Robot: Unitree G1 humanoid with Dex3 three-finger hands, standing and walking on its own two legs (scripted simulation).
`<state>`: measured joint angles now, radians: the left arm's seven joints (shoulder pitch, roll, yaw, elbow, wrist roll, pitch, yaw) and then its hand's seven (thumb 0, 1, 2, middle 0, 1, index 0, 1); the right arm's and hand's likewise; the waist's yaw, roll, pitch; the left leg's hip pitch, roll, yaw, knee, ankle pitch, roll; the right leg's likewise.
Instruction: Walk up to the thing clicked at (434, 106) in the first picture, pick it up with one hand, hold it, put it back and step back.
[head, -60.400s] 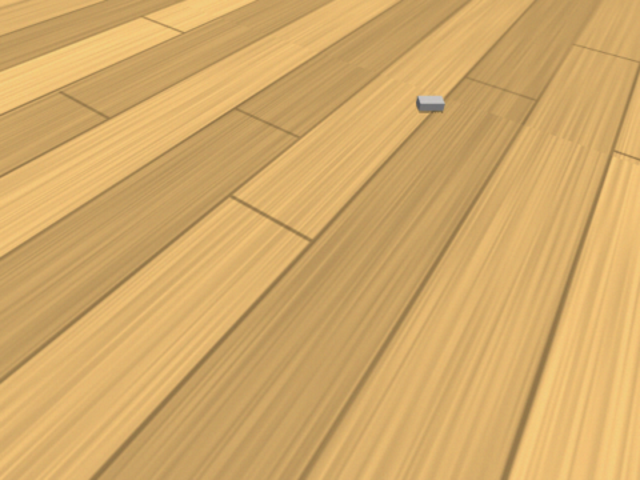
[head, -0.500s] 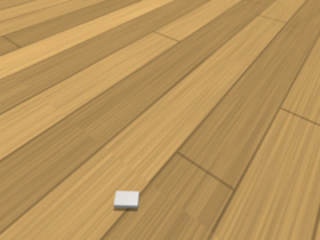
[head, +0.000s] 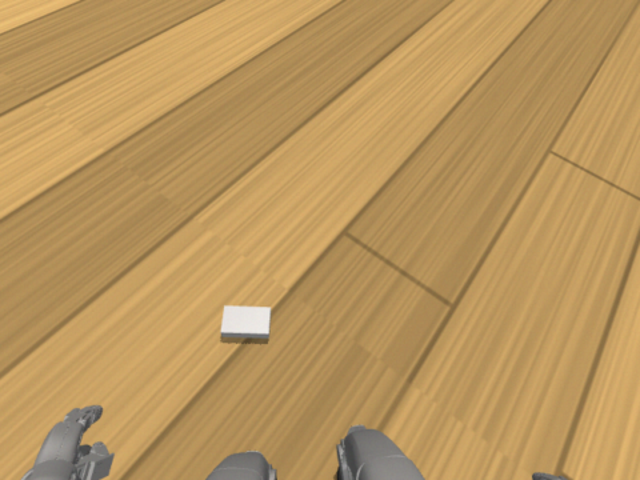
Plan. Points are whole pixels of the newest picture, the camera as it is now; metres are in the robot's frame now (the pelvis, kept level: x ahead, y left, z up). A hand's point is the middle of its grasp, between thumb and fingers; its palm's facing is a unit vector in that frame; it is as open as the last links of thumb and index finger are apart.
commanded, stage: step back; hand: left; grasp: from above
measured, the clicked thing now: (246, 322) +0.54 +0.17 -0.74
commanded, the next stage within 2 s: none
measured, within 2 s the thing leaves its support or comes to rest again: neither
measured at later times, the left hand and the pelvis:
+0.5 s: hand out of the picture -0.01 +0.24 -0.14, palm faces -0.08 -0.91 -0.40, open 7.4 cm; pelvis -0.11 -0.02 +0.00, yaw -5 degrees
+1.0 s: hand out of the picture -0.14 +0.26 -0.15, palm faces -0.04 -0.93 -0.37, open 7.4 cm; pelvis -0.26 -0.01 +0.00, yaw -3 degrees
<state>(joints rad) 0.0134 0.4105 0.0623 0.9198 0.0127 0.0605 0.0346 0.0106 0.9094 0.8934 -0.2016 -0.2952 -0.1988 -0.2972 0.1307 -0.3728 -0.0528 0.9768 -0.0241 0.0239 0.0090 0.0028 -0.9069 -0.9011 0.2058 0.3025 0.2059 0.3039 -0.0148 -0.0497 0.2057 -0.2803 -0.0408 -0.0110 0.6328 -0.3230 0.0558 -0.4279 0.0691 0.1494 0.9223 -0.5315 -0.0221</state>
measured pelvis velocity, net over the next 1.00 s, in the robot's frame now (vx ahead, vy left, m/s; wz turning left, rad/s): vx -0.26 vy -0.01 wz -0.05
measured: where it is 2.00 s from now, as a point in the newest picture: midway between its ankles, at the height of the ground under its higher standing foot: outside the picture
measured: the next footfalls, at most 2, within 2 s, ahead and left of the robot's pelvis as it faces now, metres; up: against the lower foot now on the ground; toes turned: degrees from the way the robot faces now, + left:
right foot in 0.38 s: -0.08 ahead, -0.13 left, +0.00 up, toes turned -3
left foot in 0.72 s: -0.16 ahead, +0.10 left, +0.00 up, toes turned -3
